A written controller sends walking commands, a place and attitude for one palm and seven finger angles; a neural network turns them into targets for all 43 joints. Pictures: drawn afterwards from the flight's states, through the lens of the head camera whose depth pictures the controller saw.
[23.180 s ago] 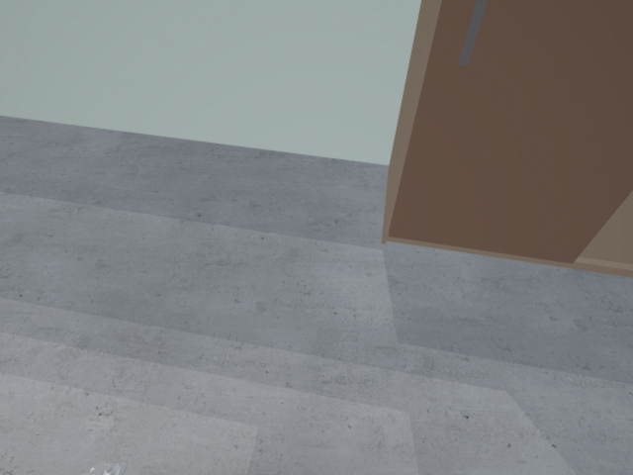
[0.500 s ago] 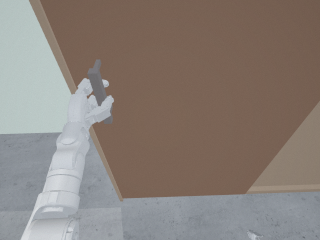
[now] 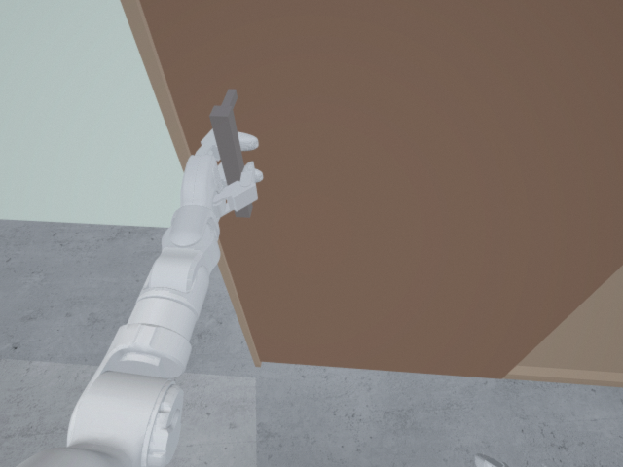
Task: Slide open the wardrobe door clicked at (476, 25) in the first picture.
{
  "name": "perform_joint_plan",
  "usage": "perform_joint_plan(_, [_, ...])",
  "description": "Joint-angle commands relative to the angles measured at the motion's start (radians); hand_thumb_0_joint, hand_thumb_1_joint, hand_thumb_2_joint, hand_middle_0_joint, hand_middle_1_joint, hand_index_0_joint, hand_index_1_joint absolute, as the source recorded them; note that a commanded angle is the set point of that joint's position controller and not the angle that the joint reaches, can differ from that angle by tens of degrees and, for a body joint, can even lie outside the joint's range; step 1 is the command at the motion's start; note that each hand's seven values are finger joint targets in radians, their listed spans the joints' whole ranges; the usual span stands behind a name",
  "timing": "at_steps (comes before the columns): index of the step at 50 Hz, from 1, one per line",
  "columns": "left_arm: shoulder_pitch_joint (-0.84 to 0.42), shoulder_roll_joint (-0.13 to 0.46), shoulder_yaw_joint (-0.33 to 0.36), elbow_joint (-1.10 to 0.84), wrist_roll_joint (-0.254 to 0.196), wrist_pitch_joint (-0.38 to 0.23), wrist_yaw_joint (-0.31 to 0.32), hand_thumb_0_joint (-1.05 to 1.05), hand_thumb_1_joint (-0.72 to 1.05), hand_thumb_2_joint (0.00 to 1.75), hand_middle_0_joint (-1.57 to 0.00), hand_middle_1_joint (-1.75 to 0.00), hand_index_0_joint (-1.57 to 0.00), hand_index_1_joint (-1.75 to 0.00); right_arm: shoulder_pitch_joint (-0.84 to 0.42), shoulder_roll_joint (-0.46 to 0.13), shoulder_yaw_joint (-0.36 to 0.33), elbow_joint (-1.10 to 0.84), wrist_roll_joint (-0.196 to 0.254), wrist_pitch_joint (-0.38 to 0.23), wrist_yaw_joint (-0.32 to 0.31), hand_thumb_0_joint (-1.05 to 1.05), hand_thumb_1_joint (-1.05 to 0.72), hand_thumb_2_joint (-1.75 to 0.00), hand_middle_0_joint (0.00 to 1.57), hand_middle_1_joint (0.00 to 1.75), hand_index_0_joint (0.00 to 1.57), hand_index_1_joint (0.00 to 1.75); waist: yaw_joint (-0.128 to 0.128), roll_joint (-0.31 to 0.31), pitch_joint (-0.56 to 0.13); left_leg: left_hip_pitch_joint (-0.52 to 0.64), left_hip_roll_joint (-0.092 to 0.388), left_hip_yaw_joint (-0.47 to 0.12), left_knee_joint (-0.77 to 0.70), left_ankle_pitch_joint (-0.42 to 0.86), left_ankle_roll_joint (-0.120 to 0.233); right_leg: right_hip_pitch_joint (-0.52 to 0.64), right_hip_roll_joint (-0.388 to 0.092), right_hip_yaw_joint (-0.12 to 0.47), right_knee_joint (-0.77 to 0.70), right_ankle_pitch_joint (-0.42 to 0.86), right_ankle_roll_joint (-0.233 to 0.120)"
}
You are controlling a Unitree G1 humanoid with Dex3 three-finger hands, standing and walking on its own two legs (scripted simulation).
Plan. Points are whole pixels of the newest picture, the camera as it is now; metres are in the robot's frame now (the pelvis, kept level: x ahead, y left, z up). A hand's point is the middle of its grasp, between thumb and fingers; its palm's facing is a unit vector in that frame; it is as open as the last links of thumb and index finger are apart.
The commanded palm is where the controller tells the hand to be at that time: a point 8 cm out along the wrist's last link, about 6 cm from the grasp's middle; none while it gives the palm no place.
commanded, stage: tug the door sideways, standing still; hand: left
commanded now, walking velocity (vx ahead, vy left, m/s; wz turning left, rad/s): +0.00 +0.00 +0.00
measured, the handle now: (237, 157) +0.49 +0.12 +0.14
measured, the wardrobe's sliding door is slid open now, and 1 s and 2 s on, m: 0.00 0.00 0.17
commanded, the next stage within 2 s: step sideways, sliding the door along in 0.40 s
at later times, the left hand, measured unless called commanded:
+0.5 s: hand (250, 188) +0.43 +0.10 +0.14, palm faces +0.01 -1.00 -0.04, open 5.8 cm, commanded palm +0.41 +0.14 +0.15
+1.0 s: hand (254, 186) +0.44 +0.10 +0.13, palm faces +0.14 -0.98 -0.10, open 6.0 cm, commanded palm +0.41 +0.10 +0.15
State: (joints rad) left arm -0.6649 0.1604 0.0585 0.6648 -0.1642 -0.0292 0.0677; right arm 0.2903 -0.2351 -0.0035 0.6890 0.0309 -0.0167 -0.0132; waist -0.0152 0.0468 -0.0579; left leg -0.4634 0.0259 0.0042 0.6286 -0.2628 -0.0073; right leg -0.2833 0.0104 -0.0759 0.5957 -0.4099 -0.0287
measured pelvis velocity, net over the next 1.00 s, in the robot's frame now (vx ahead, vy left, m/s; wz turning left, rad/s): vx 0.00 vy -0.04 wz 0.01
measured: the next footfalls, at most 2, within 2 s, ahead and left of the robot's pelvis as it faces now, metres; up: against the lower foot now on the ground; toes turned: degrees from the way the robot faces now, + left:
right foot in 1.38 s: +0.14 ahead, -0.32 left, +0.00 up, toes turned -2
left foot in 1.56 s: +0.08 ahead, -0.05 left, +0.00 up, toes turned +14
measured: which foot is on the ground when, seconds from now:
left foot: down 0.00-1.00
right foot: down 0.00-1.00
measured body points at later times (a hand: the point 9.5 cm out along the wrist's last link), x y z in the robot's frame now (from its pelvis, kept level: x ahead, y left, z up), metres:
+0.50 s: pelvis -0.01 +0.01 +0.00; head +0.02 +0.00 +0.45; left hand +0.42 +0.15 +0.14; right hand +0.09 -0.24 -0.13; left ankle +0.03 +0.13 -0.72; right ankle -0.07 -0.10 -0.72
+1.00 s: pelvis +0.00 -0.04 +0.00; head +0.07 -0.05 +0.45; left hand +0.42 +0.15 +0.14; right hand +0.12 -0.29 -0.13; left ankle +0.02 +0.08 -0.70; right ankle -0.05 -0.11 -0.72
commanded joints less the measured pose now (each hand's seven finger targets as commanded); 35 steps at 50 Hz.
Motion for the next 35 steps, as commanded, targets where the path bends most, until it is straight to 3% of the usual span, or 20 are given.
perform_joint_plan(1, [-0.565, -0.134, -0.179, -0.252, 0.013, -0.108, -0.072, 0.00, 0.90, 0.90, -0.45, -1.40, -0.45, -1.40, 0.004, -0.124, -0.047, -0.101, 0.002, -0.054, -0.007, 0.00, -0.90, -0.90, 0.20, 0.30, 0.20, 0.30, -0.103, -0.052, -0.337, 0.446, -0.014, -0.046, 0.002, 0.328, 0.043, -0.172, 0.034, 0.015, -0.066, 0.443, 0.016])
perform_joint_plan(5, [-0.611, -0.136, -0.183, -0.237, 0.010, -0.125, -0.067, 0.00, 0.90, 0.90, -0.45, -1.40, -0.45, -1.40, 0.008, -0.125, -0.047, -0.088, 0.003, -0.073, -0.002, 0.00, -0.90, -0.90, 0.20, 0.30, 0.20, 0.30, -0.103, -0.049, -0.350, 0.443, -0.016, -0.049, 0.000, 0.301, 0.040, -0.192, 0.038, 0.016, -0.060, 0.420, 0.014])
perform_joint_plan(6, [-0.604, -0.128, -0.178, -0.217, 0.011, -0.128, -0.062, 0.00, 0.90, 0.90, -0.45, -1.40, -0.45, -1.40, 0.018, -0.129, -0.047, -0.083, 0.000, -0.074, -0.003, 0.00, -0.90, -0.90, 0.20, 0.30, 0.20, 0.30, -0.104, -0.082, -0.346, 0.429, -0.016, -0.051, 0.001, 0.300, 0.043, -0.176, 0.036, 0.014, -0.063, 0.420, 0.015])
perform_joint_plan(10, [-0.624, -0.150, -0.191, -0.192, 0.008, -0.136, -0.065, 0.00, 0.90, 0.90, -0.45, -1.40, -0.45, -1.40, 0.016, -0.125, -0.045, -0.073, 0.004, -0.088, 0.001, 0.00, -0.90, -0.90, 0.20, 0.30, 0.20, 0.30, -0.103, -0.039, -0.336, 0.428, -0.017, -0.049, 0.001, 0.272, 0.037, -0.207, 0.039, 0.013, -0.059, 0.391, 0.013])
perform_joint_plan(16, [-0.629, -0.145, -0.185, -0.143, 0.004, -0.142, -0.058, 0.00, 0.90, 0.90, -0.45, -1.40, -0.45, -1.40, 0.025, -0.130, -0.043, -0.066, 0.003, -0.096, 0.001, 0.00, -0.90, -0.90, 0.20, 0.30, 0.20, 0.30, -0.106, -0.061, -0.309, 0.402, -0.018, -0.053, -0.001, 0.234, 0.039, -0.215, 0.037, 0.011, -0.064, 0.352, 0.014])
perform_joint_plan(18, [-0.647, -0.154, -0.192, -0.153, 0.006, -0.147, -0.057, 0.00, 0.90, 0.90, -0.45, -1.40, -0.45, -1.40, 0.018, -0.127, -0.044, -0.069, 0.006, -0.102, 0.004, 0.00, -0.90, -0.90, 0.20, 0.30, 0.20, 0.30, -0.104, -0.030, -0.322, 0.412, -0.018, -0.054, -0.001, 0.227, 0.035, -0.230, 0.039, 0.012, -0.057, 0.339, 0.012])
perform_joint_plan(22, [-0.651, -0.156, -0.189, -0.132, 0.004, -0.150, -0.052, 0.00, 0.90, 0.90, -0.45, -1.40, -0.45, -1.40, 0.022, -0.128, -0.043, -0.065, 0.005, -0.107, 0.005, 0.00, -0.90, -0.90, 0.20, 0.30, 0.20, 0.30, -0.107, -0.055, -0.317, 0.406, -0.016, -0.056, 0.001, 0.226, 0.036, -0.234, 0.040, 0.009, -0.054, 0.336, 0.013])
perform_joint_plan(24, [-0.667, -0.164, -0.195, -0.135, 0.005, -0.154, -0.051, 0.00, 0.90, 0.90, -0.45, -1.40, -0.45, -1.40, 0.024, -0.126, -0.043, -0.063, 0.005, -0.110, 0.006, 0.00, -0.90, -0.90, 0.20, 0.30, 0.20, 0.30, -0.108, -0.036, -0.327, 0.420, -0.014, -0.059, 0.004, 0.233, 0.032, -0.245, 0.041, 0.008, -0.049, 0.333, 0.011])
perform_joint_plan(25, [-0.746, -0.190, -0.228, -0.206, 0.007, -0.161, -0.045, 0.00, 0.90, 0.90, -0.45, -1.40, -0.45, -1.40, 0.016, -0.124, -0.041, -0.067, 0.006, -0.116, 0.007, 0.00, -0.90, -0.90, 0.20, 0.30, 0.20, 0.30, -0.119, 0.000, -0.355, 0.451, -0.011, -0.064, 0.005, 0.244, 0.030, -0.251, 0.040, 0.006, -0.042, 0.338, 0.010])
perform_joint_plan(26, [-0.781, 0.335, 0.109, -0.246, 0.085, -0.197, 0.010, 0.00, 0.90, 0.90, -0.45, -1.40, -0.45, -1.40, 0.034, -0.168, -0.041, -0.100, 0.026, -0.095, -0.040, 0.00, -0.90, -0.90, 0.20, 0.30, 0.20, 0.30, -0.038, 0.014, -0.358, 0.441, 0.061, -0.060, -0.035, 0.206, 0.073, -0.145, -0.024, 0.068, -0.050, 0.282, 0.026])
perform_joint_plan(27, [-0.741, 0.184, -0.017, -0.230, 0.078, -0.204, 0.002, 0.00, 0.90, 0.90, -0.45, -1.40, -0.45, -1.40, -0.018, -0.144, -0.036, -0.082, 0.020, -0.082, -0.059, 0.00, -0.90, -0.90, 0.20, 0.30, 0.20, 0.30, -0.049, 0.007, -0.351, 0.434, 0.067, -0.059, -0.040, 0.232, 0.081, -0.122, -0.013, 0.050, -0.044, 0.297, 0.040])
perform_joint_plan(28, [-0.684, 0.122, -0.046, -0.208, 0.066, -0.196, 0.000, 0.00, 0.90, 0.90, -0.45, -1.40, -0.45, -1.40, -0.018, -0.126, -0.035, -0.089, 0.019, -0.076, -0.065, 0.00, -0.90, -0.90, 0.20, 0.30, 0.20, 0.30, -0.053, 0.002, -0.343, 0.441, 0.089, -0.066, -0.037, 0.239, 0.090, -0.122, -0.008, 0.042, -0.015, 0.295, 0.047])
perform_joint_plan(29, [-0.668, 0.074, -0.080, -0.229, 0.057, -0.190, -0.013, 0.00, 0.90, 0.90, -0.45, -1.40, -0.45, -1.40, -0.044, -0.118, -0.029, -0.108, 0.018, -0.074, -0.070, 0.00, -0.90, -0.90, 0.20, 0.30, 0.20, 0.30, -0.058, 0.042, -0.344, 0.448, 0.133, -0.107, -0.056, 0.237, 0.106, -0.117, 0.001, 0.040, 0.044, 0.270, 0.051])
perform_joint_plan(31, [-0.651, 0.078, -0.085, -0.236, 0.039, -0.182, -0.019, 0.00, 0.90, 0.90, -0.45, -1.40, -0.45, -1.40, -0.068, -0.124, -0.033, -0.122, 0.015, -0.067, -0.087, 0.00, -0.90, -0.90, 0.20, 0.30, 0.20, 0.30, -0.059, 0.111, -0.323, 0.468, 0.243, -0.267, -0.120, 0.190, 0.166, -0.149, 0.022, 0.046, 0.183, 0.120, 0.040])
perform_joint_plan(32, [-0.633, 0.113, -0.052, -0.233, 0.033, -0.175, -0.013, 0.00, 0.90, 0.90, -0.45, -1.40, -0.45, -1.40, -0.078, -0.132, -0.037, -0.114, 0.007, -0.062, -0.091, 0.00, -0.90, -0.90, 0.20, 0.30, 0.20, 0.30, -0.054, 0.113, -0.299, 0.480, 0.307, -0.340, -0.156, 0.175, 0.198, -0.187, 0.024, 0.073, 0.241, -0.011, 0.034])
perform_joint_plan(34, [-0.629, 0.141, -0.037, -0.245, 0.032, -0.156, -0.003, 0.00, 0.90, 0.90, -0.45, -1.40, -0.45, -1.40, -0.098, -0.132, -0.030, -0.118, 0.004, -0.044, -0.094, 0.00, -0.90, -0.90, 0.20, 0.30, 0.20, 0.30, -0.043, 0.071, -0.259, 0.426, 0.356, -0.393, -0.187, 0.084, 0.218, -0.181, 0.010, 0.103, 0.284, -0.130, 0.018])
perform_joint_plan(35, [-0.616, 0.149, -0.032, -0.236, 0.034, -0.146, 0.001, 0.00, 0.90, 0.90, -0.45, -1.40, -0.45, -1.40, -0.116, -0.134, -0.028, -0.119, 0.005, -0.035, -0.096, 0.00, -0.90, -0.90, 0.20, 0.30, 0.20, 0.30, -0.036, 0.073, -0.232, 0.371, 0.358, -0.370, -0.187, 0.022, 0.214, -0.147, 0.001, 0.104, 0.261, -0.132, 0.014])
